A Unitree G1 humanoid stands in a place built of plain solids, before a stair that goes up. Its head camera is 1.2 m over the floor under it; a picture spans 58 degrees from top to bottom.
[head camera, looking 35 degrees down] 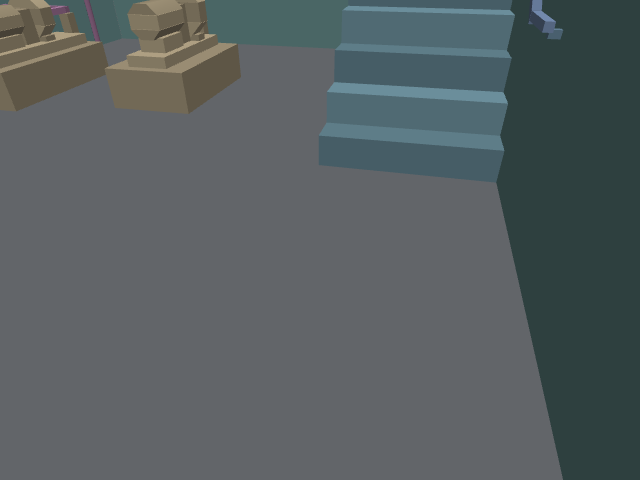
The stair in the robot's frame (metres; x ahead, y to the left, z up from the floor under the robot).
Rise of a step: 0.20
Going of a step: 0.23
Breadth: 1.09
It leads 13 degrees to the right of straight ahead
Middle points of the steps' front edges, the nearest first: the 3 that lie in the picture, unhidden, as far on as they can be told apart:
2.43 -0.52 0.20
2.66 -0.57 0.40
2.88 -0.62 0.60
